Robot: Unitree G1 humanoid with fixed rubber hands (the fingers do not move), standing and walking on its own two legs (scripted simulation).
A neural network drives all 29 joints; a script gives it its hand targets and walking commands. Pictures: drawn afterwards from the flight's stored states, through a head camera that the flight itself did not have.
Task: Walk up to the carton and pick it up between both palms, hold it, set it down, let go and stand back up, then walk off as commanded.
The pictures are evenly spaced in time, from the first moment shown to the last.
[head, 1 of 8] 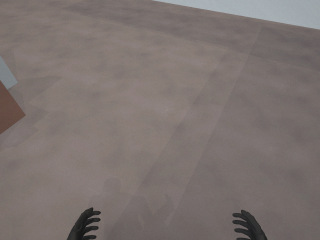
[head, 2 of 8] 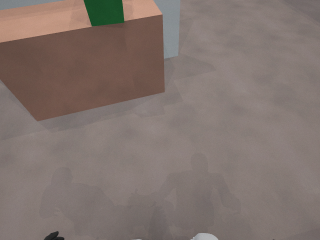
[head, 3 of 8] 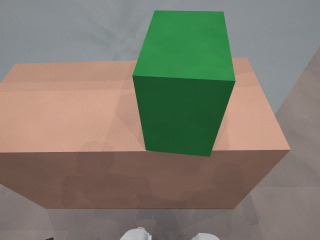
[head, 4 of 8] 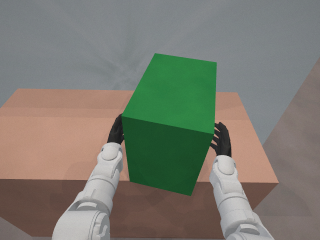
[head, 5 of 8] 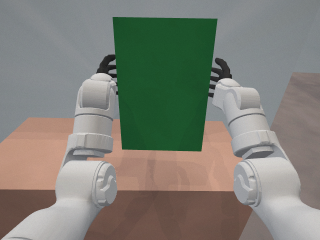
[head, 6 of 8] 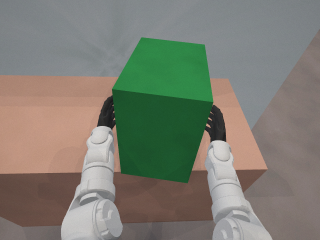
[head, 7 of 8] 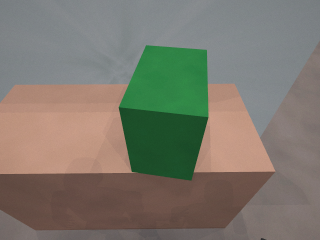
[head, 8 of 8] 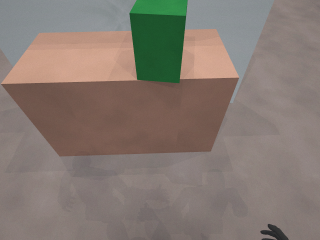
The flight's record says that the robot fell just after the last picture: no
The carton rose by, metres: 0.25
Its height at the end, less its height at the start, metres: +0.00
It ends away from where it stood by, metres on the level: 0.03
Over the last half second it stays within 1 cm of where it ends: yes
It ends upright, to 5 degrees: yes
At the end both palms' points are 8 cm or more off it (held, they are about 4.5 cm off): yes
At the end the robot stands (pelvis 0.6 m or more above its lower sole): yes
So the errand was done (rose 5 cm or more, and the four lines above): yes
